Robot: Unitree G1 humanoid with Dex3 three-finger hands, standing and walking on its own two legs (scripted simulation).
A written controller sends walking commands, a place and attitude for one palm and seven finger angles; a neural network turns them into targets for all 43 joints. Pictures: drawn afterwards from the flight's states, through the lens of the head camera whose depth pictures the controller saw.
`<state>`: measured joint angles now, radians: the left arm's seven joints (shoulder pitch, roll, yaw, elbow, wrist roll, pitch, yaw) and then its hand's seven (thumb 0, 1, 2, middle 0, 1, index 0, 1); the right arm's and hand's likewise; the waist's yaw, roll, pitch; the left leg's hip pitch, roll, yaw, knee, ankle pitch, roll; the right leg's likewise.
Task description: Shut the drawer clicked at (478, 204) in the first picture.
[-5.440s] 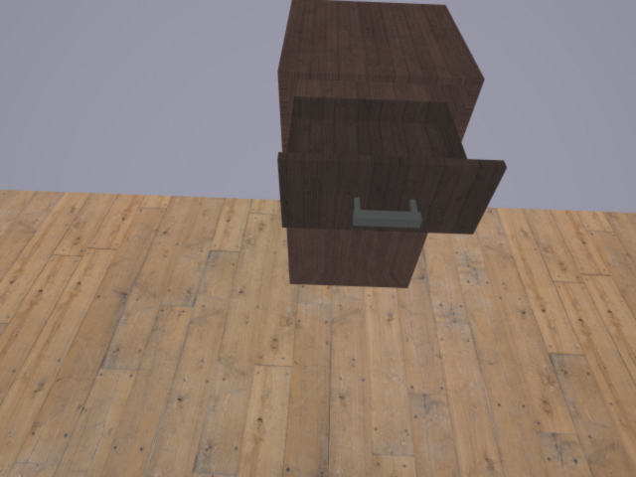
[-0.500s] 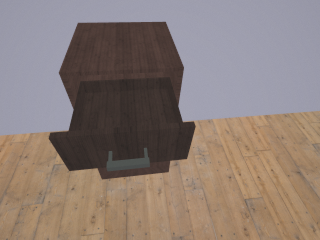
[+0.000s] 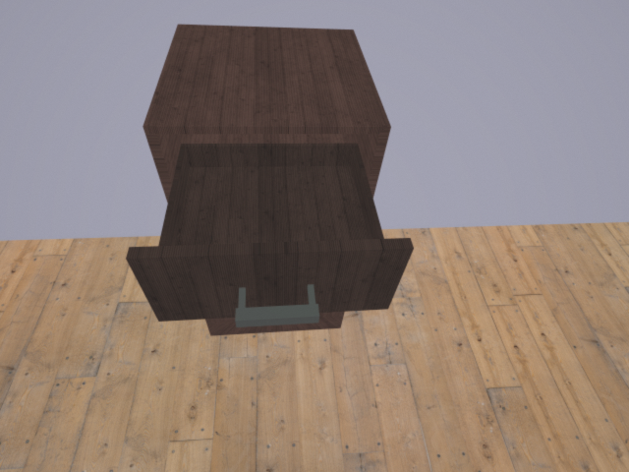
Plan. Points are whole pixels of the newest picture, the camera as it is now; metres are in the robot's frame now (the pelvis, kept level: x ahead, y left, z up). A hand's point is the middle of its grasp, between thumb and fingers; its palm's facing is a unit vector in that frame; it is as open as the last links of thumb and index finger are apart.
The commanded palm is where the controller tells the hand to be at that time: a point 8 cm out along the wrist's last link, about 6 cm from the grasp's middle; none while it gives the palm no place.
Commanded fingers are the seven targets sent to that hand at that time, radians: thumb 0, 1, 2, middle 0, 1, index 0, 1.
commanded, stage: shuffle to correct the standing spot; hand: left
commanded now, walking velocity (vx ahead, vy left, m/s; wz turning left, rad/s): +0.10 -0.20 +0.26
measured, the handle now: (277, 303) +0.36 +0.08 -0.04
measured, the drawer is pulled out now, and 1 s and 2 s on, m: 0.28 0.28 0.28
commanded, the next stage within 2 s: come to a stop and stand still in 0.70 s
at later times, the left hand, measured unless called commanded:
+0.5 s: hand out of the picture -0.01 +0.08 -0.20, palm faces +0.10 -0.99 -0.11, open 7.4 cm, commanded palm none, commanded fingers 0.00 0.90 0.90 -0.20 -0.30 -0.20 -0.30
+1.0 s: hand out of the picture +0.07 +0.01 -0.18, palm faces +0.16 -0.97 -0.18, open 7.3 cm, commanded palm none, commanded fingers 0.00 0.90 0.90 -0.20 -0.30 -0.20 -0.30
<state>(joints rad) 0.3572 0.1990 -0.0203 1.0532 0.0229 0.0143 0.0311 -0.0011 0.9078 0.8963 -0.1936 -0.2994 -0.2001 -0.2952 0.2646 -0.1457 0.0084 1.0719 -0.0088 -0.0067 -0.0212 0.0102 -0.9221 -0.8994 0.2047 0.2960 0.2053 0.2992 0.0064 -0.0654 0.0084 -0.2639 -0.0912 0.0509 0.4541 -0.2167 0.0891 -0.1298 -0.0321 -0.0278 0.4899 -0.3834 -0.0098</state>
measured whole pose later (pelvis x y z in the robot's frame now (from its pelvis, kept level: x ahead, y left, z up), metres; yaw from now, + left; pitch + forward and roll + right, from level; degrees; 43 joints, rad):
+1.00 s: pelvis +0.09 -0.16 +0.00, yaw +8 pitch +0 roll +1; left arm 0.30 0.16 0.00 1.05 0.01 0.00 0.03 0.01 0.93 0.90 -0.20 -0.30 -0.20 -0.30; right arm 0.25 -0.15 -0.01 1.07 0.01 0.02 -0.04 0.01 -0.91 -0.90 0.20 0.30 0.20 0.30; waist -0.01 -0.03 0.06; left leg -0.21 0.10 -0.01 0.59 -0.32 -0.05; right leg -0.22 -0.02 -0.08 0.57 -0.34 -0.02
